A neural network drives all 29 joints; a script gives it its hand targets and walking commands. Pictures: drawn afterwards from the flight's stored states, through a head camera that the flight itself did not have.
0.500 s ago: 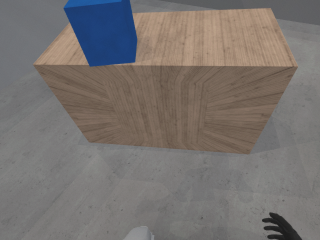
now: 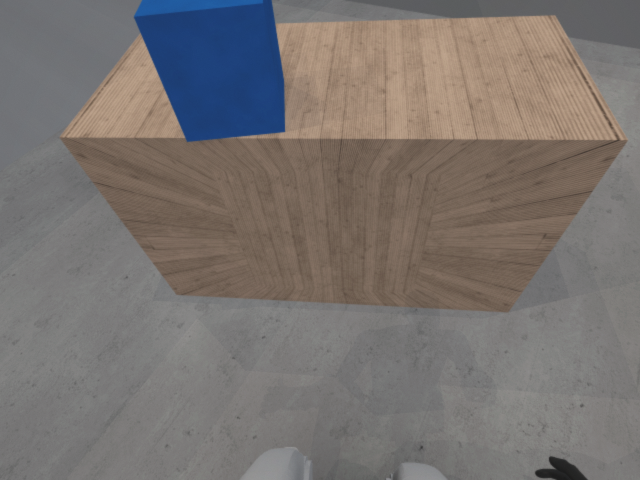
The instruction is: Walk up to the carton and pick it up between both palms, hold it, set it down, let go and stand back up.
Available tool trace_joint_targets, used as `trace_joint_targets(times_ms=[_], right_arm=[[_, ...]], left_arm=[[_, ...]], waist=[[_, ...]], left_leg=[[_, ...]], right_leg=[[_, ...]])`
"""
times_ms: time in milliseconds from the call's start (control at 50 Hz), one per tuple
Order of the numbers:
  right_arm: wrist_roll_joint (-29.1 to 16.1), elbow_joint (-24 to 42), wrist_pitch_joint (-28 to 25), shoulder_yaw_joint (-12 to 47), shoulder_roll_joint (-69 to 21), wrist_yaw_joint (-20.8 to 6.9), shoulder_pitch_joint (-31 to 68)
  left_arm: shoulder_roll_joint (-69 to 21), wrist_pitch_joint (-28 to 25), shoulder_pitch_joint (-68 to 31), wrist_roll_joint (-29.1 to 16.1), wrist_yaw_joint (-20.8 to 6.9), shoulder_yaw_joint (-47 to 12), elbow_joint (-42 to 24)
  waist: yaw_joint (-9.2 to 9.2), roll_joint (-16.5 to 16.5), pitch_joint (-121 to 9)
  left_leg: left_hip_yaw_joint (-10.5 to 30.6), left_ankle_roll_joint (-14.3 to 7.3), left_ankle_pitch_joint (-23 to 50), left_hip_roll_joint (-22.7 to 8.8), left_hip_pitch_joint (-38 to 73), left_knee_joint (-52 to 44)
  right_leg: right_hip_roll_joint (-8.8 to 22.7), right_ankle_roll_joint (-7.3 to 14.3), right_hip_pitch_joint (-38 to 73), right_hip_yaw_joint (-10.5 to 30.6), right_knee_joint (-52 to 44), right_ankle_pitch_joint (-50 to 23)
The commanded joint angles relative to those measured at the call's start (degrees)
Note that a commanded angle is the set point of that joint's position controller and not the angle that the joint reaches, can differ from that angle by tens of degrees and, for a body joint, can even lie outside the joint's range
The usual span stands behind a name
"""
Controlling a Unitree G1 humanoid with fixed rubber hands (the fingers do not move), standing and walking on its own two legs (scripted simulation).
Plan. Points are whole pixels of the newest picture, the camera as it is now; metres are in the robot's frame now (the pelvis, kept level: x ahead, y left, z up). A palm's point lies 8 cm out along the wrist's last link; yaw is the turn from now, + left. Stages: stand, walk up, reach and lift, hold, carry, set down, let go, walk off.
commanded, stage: walk up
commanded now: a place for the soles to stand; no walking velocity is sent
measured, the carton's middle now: (224, 55) +0.86 +0.19 +0.09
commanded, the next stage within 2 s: none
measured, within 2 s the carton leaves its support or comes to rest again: neither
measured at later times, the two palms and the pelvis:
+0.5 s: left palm out of the picture +0.05 +0.52 -0.07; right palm out of the picture +0.09 -0.13 -0.06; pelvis +0.02 +0.18 +0.02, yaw +0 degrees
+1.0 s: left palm out of the picture +0.19 +0.53 -0.07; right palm (421, 474) +0.14 -0.11 -0.11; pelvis +0.11 +0.21 +0.00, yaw -6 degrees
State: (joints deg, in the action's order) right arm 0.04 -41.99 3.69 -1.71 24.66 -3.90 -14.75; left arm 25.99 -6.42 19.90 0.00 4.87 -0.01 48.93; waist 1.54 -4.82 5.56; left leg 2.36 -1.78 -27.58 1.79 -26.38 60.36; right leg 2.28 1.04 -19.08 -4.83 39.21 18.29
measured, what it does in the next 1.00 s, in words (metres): steps to the left: left foot, then right foot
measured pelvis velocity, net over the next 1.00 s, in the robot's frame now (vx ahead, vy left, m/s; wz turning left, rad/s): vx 0.11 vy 0.21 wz -0.10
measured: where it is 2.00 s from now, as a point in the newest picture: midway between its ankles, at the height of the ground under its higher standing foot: outside the picture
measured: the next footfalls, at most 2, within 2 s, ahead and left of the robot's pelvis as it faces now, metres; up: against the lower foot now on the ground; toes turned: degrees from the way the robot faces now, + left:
left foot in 0.32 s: +0.09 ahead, +0.25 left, +0.00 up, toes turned +2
right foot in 0.94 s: +0.18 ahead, +0.09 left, +0.00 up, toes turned -7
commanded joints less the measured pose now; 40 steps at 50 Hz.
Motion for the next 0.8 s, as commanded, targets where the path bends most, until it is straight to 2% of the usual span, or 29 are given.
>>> trace_joint_targets(times_ms=[0,20,40,100,140,160,200,220,240,260,280,300,320,340,360,400,440,500,540,560,580,600,620,660,680,700,720,740,780], right_arm=[[3.3,6.3,-0.5,-7.2,11.2,-0.4,3.7],[3.2,6.2,-0.2,-6.8,10.7,-0.6,5.5],[3.2,6.5,-0.1,-7.0,10.1,-0.9,5.9],[3.4,4.7,0.2,-7.2,9.4,-1.4,5.4],[3.1,5.0,0.4,-7.2,9.0,-2.1,6.7],[3.0,5.2,0.6,-7.6,9.6,-2.2,7.2],[2.9,5.3,0.5,-8.4,11.9,-2.5,9.0],[3.0,4.0,0.4,-8.8,11.5,-2.3,8.2],[2.7,3.4,-0.2,-8.9,11.8,-2.3,2.6],[2.9,1.1,-0.6,-9.5,12.0,-1.8,-2.9],[3.6,-1.8,-1.6,-10.9,14.5,-0.7,-9.9],[4.4,-0.8,-2.3,-11.6,18.3,0.5,-11.9],[3.6,0.1,-3.1,-11.0,18.9,1.3,-5.1],[2.5,1.9,-3.0,-10.4,20.3,1.3,-1.4],[2.2,1.6,-2.9,-10.5,18.9,1.4,-1.0],[3.3,3.7,-3.6,-9.2,12.9,1.5,0.6],[2.1,3.6,-4.3,-8.1,10.9,1.5,-1.3],[1.8,4.4,-4.4,-7.8,10.9,1.2,-0.3],[1.5,4.0,-4.2,-8.0,12.0,1.2,-2.8],[1.3,3.7,-4.3,-7.8,12.0,1.3,-2.9],[1.9,4.7,-4.2,-8.3,12.6,1.2,-1.9],[1.8,4.5,-4.1,-8.1,12.3,1.3,-2.8],[1.9,4.1,-4.0,-7.4,12.1,1.5,-3.0],[1.8,3.3,-3.9,-7.7,11.8,1.4,-4.7],[2.0,3.3,-3.6,-7.6,11.7,1.5,-5.6],[2.5,3.9,-3.6,-7.8,11.3,1.5,-7.2],[2.1,3.3,-3.4,-7.3,10.0,1.7,-7.7],[2.6,4.3,-3.1,-7.7,10.3,1.4,-7.1],[2.9,4.3,-2.9,-7.3,9.2,1.4,-8.0]], left_arm=[[18.5,-1.4,8.1,0.3,1.3,6.9,-0.4],[18.7,-1.2,9.6,0.5,1.2,7.1,0.3],[18.5,-1.1,11.0,0.5,0.9,6.9,0.2],[18.4,-0.9,7.2,0.5,0.8,6.6,-0.6],[19.6,-0.9,4.8,0.9,0.7,7.2,-2.0],[19.8,-0.5,5.3,1.2,0.4,7.1,-2.3],[22.3,-0.2,5.1,1.2,0.5,8.2,-2.3],[22.7,-0.1,2.4,1.7,1.0,8.3,-3.2],[22.4,0.3,-1.7,1.5,0.9,8.7,-4.6],[20.0,1.0,-2.3,1.3,0.9,8.1,-3.8],[13.9,1.6,1.0,1.4,0.8,6.2,-3.3],[8.2,2.2,4.7,1.0,1.1,3.8,-3.5],[9.1,3.0,8.4,0.0,1.7,4.0,-3.5],[13.9,3.5,8.8,-1.2,1.6,5.3,-1.5],[14.8,3.7,2.2,-1.2,1.5,5.5,-1.4],[13.1,3.1,5.8,-1.3,0.6,5.6,-0.4],[12.4,3.1,9.5,-1.1,-0.5,6.4,0.4],[11.2,3.1,6.8,-0.5,-1.2,5.9,1.0],[11.9,3.0,5.1,-0.6,-1.7,6.3,0.6],[11.9,3.1,4.9,-0.7,-1.9,6.1,0.2],[11.8,3.0,5.7,-0.4,-1.8,6.1,0.3],[10.8,3.5,3.9,-0.7,-1.9,5.6,0.3],[10.9,3.8,2.8,-0.6,-2.0,6.0,-0.2],[10.7,3.6,3.1,-0.6,-1.8,5.4,-1.1],[10.6,3.3,2.4,-0.7,-1.4,5.2,-1.7],[8.6,3.1,0.5,-0.6,-1.6,4.7,-2.5],[8.9,2.8,1.1,-0.5,-1.3,4.7,-2.5],[9.2,3.1,1.7,-0.4,-1.1,4.8,-2.0],[8.3,3.1,-1.1,-0.6,-0.8,4.4,-2.6]], waist=[[-1.64,4.8,-3.3],[-2.38,4.5,-4.1],[-3.10,10.2,-4.4],[-1.40,11.0,-0.8],[-0.87,12.2,0.5],[-1.74,14.8,-0.4],[-1.86,13.9,-2.0],[-0.75,12.3,-1.8],[2.62,14.9,-4.7],[4.93,9.8,-5.6],[8.22,-5.2,-7.7],[7.05,-19.8,-5.6],[2.74,-17.6,-3.0],[1.53,-13.2,-4.5],[4.19,-10.5,-0.4],[0.96,-2.9,-0.6],[0.02,-3.3,-1.9],[0.53,-5.2,-1.2],[0.87,-0.2,-2.5],[0.73,-0.4,0.0],[0.03,-5.4,1.3],[0.36,-2.7,2.4],[1.13,-3.4,3.0],[1.47,-0.2,2.7],[1.60,-1.8,1.4],[2.75,-2.9,-0.7],[2.47,-1.0,-1.3],[2.47,-0.6,-1.7],[3.19,-1.7,-0.9]], left_leg=[[5.7,1.5,2.0,-6.6,-11.5,5.5],[5.0,1.3,4.2,-6.2,-10.2,4.8],[3.4,1.3,5.9,-5.9,-10.1,3.7],[0.2,2.2,10.6,-6.3,-7.1,3.0],[-0.8,2.6,10.9,-7.3,-3.8,0.5],[-1.4,3.2,9.1,-7.5,-3.0,-3.4],[0.0,2.7,4.1,-7.4,0.1,-6.6],[-1.2,2.8,3.3,-7.6,3.8,-9.4],[-0.2,2.0,3.9,-7.4,10.3,-17.3],[-0.3,2.2,5.5,-6.4,18.5,-26.2],[3.4,4.2,1.9,-5.0,28.1,-31.7],[22.2,6.1,-4.8,-14.8,26.7,-42.3],[26.9,5.7,-3.2,-18.8,19.8,-47.0],[27.2,3.3,-7.6,-20.1,16.4,-49.7],[21.9,7.7,-7.0,-16.0,9.7,-51.7],[13.4,7.2,1.4,-12.2,14.2,-48.0],[7.6,5.3,10.5,-10.9,17.2,-45.2],[4.3,-0.9,2.5,-10.4,19.9,-46.8],[4.7,1.4,3.8,-10.9,21.1,-48.1],[4.3,3.3,4.3,-10.6,21.2,-49.3],[3.0,7.0,6.9,-9.1,20.2,-51.9],[3.2,5.2,7.0,-9.6,18.9,-51.2],[3.3,3.8,8.8,-10.3,21.9,-49.1],[1.4,2.9,18.4,-10.8,24.8,-46.6],[-0.2,2.4,26.9,-9.8,27.1,-44.1],[0.7,0.4,28.0,-11.4,31.6,-42.4],[-0.8,0.4,33.3,-10.0,33.2,-40.1],[-2.7,2.5,37.2,-9.5,31.4,-40.2],[-3.6,1.1,44.4,-9.7,28.9,-36.5]], right_leg=[[18.3,11.8,10.6,20.8,-14.3,-24.7],[16.4,10.4,9.6,19.0,-13.1,-25.6],[15.0,10.1,8.6,16.9,-12.4,-24.1],[13.4,9.5,0.1,13.2,-14.2,-20.4],[14.6,10.9,-6.6,13.2,-16.7,-7.1],[12.8,10.3,-5.9,11.4,-16.9,0.7],[14.4,10.5,-6.0,15.1,-16.9,15.4],[15.4,11.0,-8.2,14.1,-15.4,14.7],[15.5,9.6,-9.6,11.9,-11.5,11.9],[13.4,7.6,-13.5,7.9,-1.5,10.4],[6.4,3.4,-19.1,3.9,18.1,8.0],[-2.5,1.0,-28.9,5.9,34.0,16.9],[-3.1,1.7,-27.8,9.2,35.8,13.1],[-0.3,2.4,-24.6,11.2,35.0,9.2],[-0.1,2.4,-23.0,14.4,36.6,8.5],[1.2,1.2,-21.2,12.9,31.5,0.1],[1.0,0.2,-17.8,11.0,26.8,-1.9],[-1.0,-2.2,-18.3,8.3,20.2,-3.5],[-1.1,-2.0,-17.0,8.2,17.9,-2.6],[-0.8,-2.3,-18.6,8.9,18.2,-4.0],[-2.3,-1.9,-17.6,6.8,15.7,-3.9],[-2.0,-2.0,-17.5,8.0,15.8,-4.2],[-1.8,-2.4,-18.8,7.3,14.8,-3.9],[-0.7,-2.2,-17.4,6.4,8.9,-2.7],[-1.3,-1.9,-17.7,5.1,7.2,-1.7],[-1.6,-1.9,-17.1,3.7,4.5,-1.0],[-2.0,-1.7,-17.6,2.5,3.1,-3.4],[-2.2,-1.4,-14.9,1.0,0.9,-4.1],[-2.7,-1.1,-11.6,-1.3,-0.6,-6.0]])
